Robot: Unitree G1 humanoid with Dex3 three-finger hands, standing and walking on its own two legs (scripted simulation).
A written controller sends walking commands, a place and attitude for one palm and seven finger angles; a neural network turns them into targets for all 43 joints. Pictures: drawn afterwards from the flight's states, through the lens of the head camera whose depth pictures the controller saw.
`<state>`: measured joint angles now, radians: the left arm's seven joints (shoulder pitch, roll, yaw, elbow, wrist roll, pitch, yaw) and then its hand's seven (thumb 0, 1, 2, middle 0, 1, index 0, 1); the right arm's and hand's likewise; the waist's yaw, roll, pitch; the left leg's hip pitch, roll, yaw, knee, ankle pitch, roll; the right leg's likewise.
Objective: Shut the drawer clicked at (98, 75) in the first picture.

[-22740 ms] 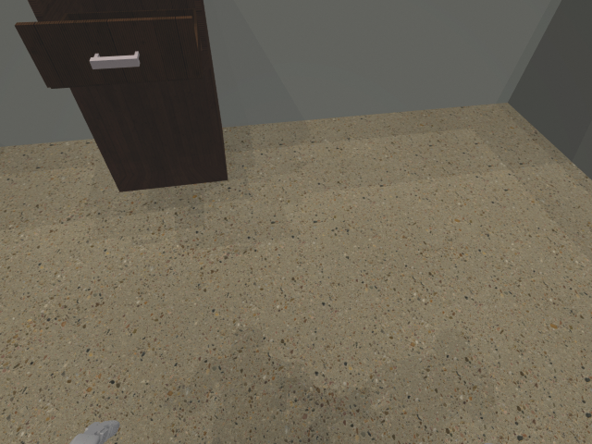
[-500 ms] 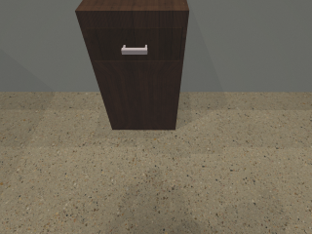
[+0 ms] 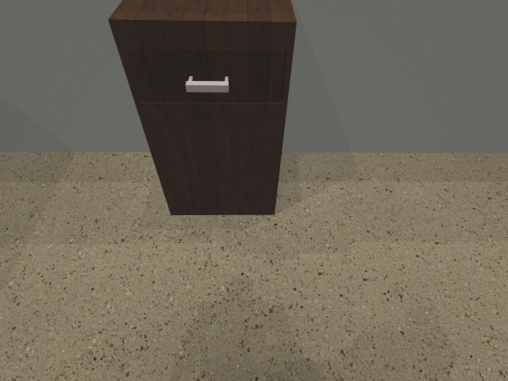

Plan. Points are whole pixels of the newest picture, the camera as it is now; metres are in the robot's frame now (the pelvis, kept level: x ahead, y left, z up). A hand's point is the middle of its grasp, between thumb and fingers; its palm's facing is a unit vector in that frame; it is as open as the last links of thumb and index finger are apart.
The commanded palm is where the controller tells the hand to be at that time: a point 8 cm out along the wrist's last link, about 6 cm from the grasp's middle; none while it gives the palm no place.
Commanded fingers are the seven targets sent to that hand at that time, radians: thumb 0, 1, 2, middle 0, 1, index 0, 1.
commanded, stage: look to check the result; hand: left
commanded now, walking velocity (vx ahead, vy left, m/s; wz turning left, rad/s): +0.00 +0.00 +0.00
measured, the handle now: (208, 83) +0.93 +0.18 -0.04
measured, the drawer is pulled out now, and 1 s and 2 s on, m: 0.00 0.00 0.00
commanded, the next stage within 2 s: stand and wait in 0.48 s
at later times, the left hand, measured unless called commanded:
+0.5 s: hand out of the picture +0.06 +0.21 -0.16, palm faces -0.01 -0.96 -0.28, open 7.4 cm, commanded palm none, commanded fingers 0.00 0.90 0.90 -0.20 -0.30 -0.20 -0.30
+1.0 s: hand out of the picture +0.10 +0.22 -0.16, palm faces -0.03 -0.95 -0.32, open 7.4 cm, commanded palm none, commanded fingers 0.00 0.90 0.90 -0.20 -0.30 -0.20 -0.30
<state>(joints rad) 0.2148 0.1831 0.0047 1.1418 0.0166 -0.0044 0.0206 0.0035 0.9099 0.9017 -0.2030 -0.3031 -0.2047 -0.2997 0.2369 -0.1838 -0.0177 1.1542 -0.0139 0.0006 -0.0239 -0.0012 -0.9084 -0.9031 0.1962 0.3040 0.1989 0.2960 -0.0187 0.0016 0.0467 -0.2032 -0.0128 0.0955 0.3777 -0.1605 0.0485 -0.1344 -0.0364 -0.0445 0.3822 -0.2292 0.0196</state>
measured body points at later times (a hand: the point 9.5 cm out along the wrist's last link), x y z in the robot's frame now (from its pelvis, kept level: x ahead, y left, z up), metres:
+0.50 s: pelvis +0.01 -0.01 +0.00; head +0.03 -0.01 +0.45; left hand +0.06 +0.26 -0.14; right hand +0.07 -0.28 -0.14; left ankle +0.03 +0.09 -0.74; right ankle -0.02 -0.13 -0.74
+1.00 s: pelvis +0.03 -0.02 +0.00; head +0.04 -0.02 +0.45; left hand +0.10 +0.27 -0.13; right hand +0.09 -0.31 -0.14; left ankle +0.03 +0.09 -0.74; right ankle -0.02 -0.13 -0.74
